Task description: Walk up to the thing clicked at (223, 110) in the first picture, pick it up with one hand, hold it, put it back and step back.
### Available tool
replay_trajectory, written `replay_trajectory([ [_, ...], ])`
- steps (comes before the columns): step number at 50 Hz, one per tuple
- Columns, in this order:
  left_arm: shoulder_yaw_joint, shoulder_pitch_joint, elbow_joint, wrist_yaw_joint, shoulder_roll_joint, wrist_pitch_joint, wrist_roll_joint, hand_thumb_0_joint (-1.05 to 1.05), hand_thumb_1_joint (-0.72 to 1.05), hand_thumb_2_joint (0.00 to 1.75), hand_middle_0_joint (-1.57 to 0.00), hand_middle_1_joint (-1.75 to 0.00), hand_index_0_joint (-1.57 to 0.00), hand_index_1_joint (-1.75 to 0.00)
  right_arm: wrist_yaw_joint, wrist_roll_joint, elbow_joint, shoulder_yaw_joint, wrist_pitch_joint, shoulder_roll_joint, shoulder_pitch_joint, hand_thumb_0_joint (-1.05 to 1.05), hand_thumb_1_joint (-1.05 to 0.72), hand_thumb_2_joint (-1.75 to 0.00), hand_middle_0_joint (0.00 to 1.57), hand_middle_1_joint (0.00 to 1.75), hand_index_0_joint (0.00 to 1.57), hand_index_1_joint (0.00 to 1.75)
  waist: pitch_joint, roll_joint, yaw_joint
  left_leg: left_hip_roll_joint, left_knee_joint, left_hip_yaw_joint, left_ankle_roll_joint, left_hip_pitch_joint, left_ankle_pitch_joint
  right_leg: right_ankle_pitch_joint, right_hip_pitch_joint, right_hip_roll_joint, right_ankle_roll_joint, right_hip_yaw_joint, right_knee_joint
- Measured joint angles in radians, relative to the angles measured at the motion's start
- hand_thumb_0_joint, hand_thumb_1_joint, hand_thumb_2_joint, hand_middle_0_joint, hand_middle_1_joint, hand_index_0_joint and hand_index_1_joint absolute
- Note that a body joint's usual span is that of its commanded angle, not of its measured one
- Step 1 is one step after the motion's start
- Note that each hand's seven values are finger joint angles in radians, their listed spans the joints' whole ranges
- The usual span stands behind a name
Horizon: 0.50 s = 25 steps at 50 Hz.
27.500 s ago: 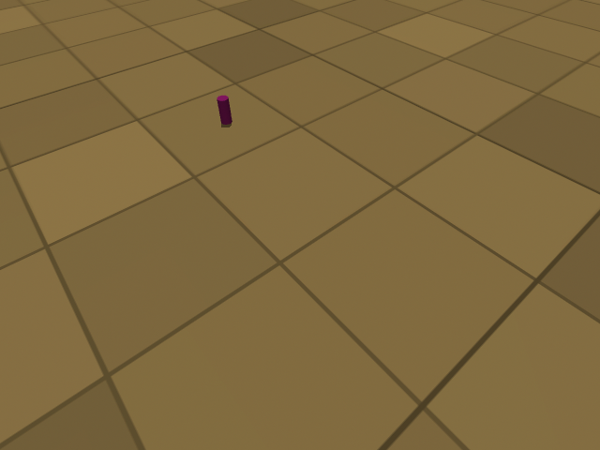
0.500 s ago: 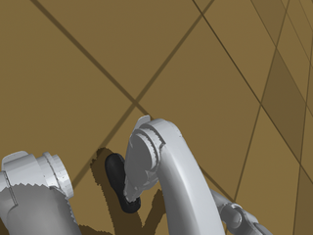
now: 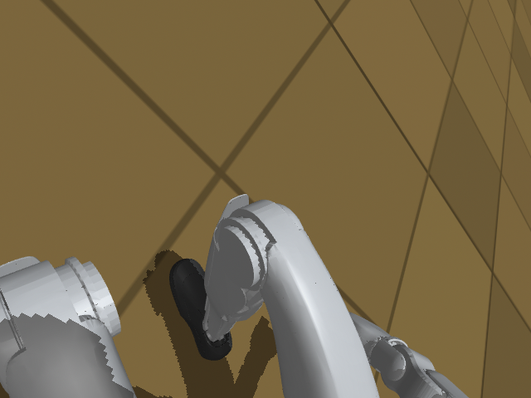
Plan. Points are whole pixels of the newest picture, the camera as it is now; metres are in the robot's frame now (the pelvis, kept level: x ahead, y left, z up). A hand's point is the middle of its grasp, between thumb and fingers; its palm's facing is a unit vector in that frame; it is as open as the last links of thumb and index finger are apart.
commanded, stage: open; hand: left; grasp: from the side
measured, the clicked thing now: out of the picture +0.50 +0.25 -0.23
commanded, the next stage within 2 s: withdraw in 0.12 s
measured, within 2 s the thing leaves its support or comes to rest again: rests again in 0.10 s
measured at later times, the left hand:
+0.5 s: hand out of the picture +0.50 +0.29 -0.16, palm faces +0.29 -0.96 -0.01, open 16.7 cm
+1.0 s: hand out of the picture +0.46 +0.40 -0.07, palm faces +0.35 -0.88 -0.32, open 17.2 cm
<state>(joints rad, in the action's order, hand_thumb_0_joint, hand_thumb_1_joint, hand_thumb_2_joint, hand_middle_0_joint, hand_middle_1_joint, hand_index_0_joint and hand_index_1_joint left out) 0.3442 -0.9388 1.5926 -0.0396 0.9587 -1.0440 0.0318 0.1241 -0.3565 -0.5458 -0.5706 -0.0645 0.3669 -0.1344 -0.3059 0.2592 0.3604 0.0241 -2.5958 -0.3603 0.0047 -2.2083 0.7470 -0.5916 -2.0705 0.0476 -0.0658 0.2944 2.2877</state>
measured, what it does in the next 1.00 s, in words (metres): stands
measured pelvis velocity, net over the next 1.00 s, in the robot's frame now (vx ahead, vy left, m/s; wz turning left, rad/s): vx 0.01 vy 0.00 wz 0.08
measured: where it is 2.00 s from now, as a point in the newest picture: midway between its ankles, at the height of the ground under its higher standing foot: (150, 370)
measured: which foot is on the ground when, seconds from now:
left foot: down 0.00-1.00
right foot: down 0.00-1.00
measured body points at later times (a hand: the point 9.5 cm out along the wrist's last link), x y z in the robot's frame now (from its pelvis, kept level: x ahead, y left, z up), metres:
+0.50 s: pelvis +0.00 +0.00 +0.00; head +0.26 +0.19 +0.31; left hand +0.48 +0.34 -0.16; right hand +0.12 -0.25 -0.04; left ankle +0.07 +0.11 -0.28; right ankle +0.15 -0.12 -0.28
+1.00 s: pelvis +0.01 +0.00 +0.03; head +0.23 +0.14 +0.39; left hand +0.44 +0.45 -0.05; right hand +0.11 -0.26 -0.04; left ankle +0.07 +0.11 -0.28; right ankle +0.15 -0.12 -0.28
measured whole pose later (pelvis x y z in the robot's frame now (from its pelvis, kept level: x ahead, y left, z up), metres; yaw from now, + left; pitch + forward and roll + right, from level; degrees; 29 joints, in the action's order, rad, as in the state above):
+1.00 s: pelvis +0.01 +0.00 +0.03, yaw +5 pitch +29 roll -14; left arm 0.49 -0.85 1.18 -0.08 0.93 -0.39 -0.18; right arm 0.08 -0.12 -0.53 -0.27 -0.23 0.30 0.12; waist -0.04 0.07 0.27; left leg 0.00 -2.43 -0.19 0.03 -2.24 0.71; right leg -0.61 -2.15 0.02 -0.04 0.16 2.24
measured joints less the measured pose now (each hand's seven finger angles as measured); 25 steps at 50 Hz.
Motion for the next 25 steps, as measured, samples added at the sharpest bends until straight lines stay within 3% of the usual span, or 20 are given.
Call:
replay_trajectory([
  [8,-0.004,-0.005,0.010,0.005,0.004,0.004,0.002,-0.01,-0.45,0.35,-0.56,-0.49,-0.57,-0.49,0.000,0.000,0.004,-0.003,-0.003,-0.003,-0.006,-0.01,-0.93,-0.90,0.21,0.30,0.21,0.30,0.003,-0.001,0.003,-0.001,0.001,0.001,0.001,-0.001,-0.003,0.004,-0.002,0.001,0.000,0.000,0.000],
  [17,-0.001,-0.004,0.008,0.003,0.010,0.007,-0.003,-0.01,-0.53,0.22,-0.35,-0.29,-0.36,-0.29,-0.002,0.003,0.004,-0.006,-0.001,-0.007,-0.004,-0.01,-0.92,-0.90,0.21,0.30,0.21,0.30,0.004,0.004,0.004,-0.003,0.000,0.002,0.003,-0.001,-0.002,0.004,-0.002,0.002,-0.001,-0.001,-0.001],
  [20,0.021,0.006,-0.031,-0.006,0.012,0.019,-0.014,-0.01,-0.52,0.19,-0.28,-0.23,-0.28,-0.23,-0.007,0.006,0.007,-0.004,-0.007,-0.009,0.000,-0.01,-0.92,-0.90,0.21,0.30,0.21,0.30,0.001,0.006,0.002,-0.005,0.002,0.004,0.004,0.000,-0.002,0.005,-0.001,0.003,-0.001,-0.003,-0.002],
  [25,0.098,0.029,-0.146,-0.026,0.018,0.063,-0.027,-0.01,-0.52,0.14,-0.19,-0.15,-0.19,-0.15,-0.014,0.020,0.012,0.015,-0.027,-0.011,0.023,-0.01,-0.91,-0.90,0.21,0.30,0.21,0.30,0.008,-0.004,-0.007,-0.010,0.009,0.014,0.006,0.001,-0.002,0.005,-0.005,0.004,0.000,-0.010,-0.004],
])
